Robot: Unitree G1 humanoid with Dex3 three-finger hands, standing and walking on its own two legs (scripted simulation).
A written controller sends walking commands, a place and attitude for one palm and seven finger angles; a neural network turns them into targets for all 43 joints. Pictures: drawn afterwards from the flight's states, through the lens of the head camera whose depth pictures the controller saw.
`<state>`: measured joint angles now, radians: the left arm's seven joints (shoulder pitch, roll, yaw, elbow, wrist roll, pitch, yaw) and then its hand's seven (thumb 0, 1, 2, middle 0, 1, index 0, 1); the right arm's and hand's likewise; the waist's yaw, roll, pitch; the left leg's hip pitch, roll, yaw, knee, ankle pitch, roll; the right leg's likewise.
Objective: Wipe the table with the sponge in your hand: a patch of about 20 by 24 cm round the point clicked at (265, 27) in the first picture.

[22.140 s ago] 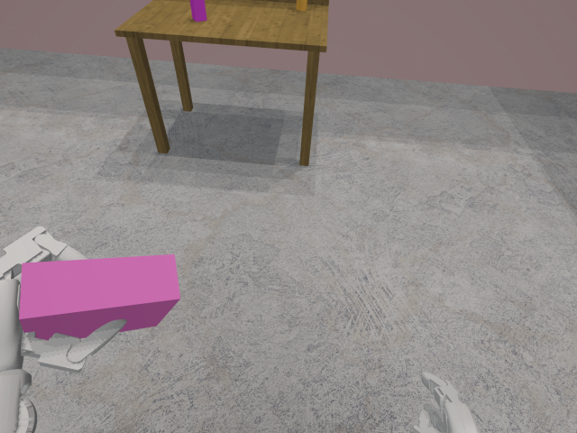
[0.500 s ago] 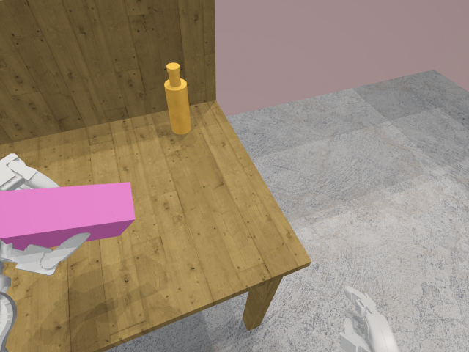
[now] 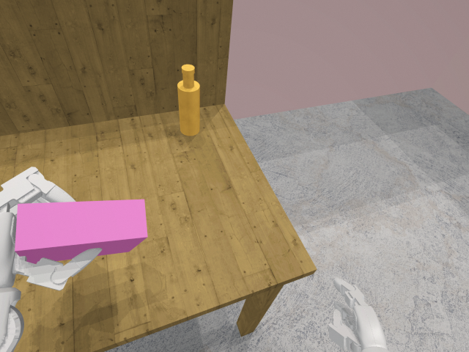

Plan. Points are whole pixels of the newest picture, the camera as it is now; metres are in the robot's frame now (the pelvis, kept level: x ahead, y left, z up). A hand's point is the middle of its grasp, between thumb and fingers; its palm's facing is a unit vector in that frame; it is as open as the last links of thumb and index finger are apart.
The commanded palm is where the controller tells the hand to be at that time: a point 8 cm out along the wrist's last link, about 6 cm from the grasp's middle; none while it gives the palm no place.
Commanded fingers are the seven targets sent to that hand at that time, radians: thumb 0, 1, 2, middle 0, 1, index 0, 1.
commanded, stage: look again from close up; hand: left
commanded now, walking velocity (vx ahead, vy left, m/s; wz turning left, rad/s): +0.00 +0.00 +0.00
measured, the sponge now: (103, 231) +0.24 +0.21 +0.12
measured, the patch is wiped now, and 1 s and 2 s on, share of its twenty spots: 0.00 0.00 0.00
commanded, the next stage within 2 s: shuffle to correct the standing spot in 0.26 s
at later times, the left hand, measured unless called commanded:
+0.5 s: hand (64, 233) +0.21 +0.24 +0.15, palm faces +0.35 -0.86 -0.37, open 9.1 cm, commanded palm +0.15 +0.27 +0.17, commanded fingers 0.00 0.10 1.30 -1.20 -1.60 -1.20 -1.60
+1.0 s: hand (133, 226) +0.23 +0.16 +0.16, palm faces +0.30 -0.87 -0.38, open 9.1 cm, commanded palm +0.17 +0.20 +0.17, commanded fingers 0.00 0.10 1.30 -1.20 -1.60 -1.20 -1.60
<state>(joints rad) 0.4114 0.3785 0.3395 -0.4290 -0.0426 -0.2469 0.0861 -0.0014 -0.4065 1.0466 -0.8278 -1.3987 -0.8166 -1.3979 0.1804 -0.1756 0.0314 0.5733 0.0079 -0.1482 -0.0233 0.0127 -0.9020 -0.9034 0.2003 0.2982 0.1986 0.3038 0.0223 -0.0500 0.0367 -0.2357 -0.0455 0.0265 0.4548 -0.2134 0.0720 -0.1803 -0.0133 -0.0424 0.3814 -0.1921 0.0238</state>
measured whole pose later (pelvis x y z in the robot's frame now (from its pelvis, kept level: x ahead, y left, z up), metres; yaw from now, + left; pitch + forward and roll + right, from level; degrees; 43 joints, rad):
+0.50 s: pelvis -0.01 -0.01 +0.00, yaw +0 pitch -1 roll -1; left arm 0.41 0.37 0.35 -0.44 -0.04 -0.23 0.09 0.00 -0.41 1.05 -0.83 -1.40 -0.82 -1.40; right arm 0.22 -0.18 0.02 0.59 0.01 -0.14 -0.03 0.01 -0.90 -0.90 0.20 0.30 0.20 0.30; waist 0.01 -0.04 0.05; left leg -0.23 -0.04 0.03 0.42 -0.18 0.06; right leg -0.19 -0.01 -0.04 0.37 -0.17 0.01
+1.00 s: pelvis +0.00 -0.08 +0.00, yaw -1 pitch +1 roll -1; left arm 0.45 0.39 0.37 -0.51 -0.09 -0.17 0.07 0.00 -0.41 1.05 -0.83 -1.40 -0.82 -1.40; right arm 0.19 -0.21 -0.01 0.56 0.01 -0.10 -0.03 0.01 -0.90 -0.90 0.20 0.30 0.20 0.30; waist 0.00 -0.02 0.04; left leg -0.27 0.06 0.00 0.50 -0.24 -0.03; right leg -0.22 0.09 -0.06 0.42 -0.22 -0.08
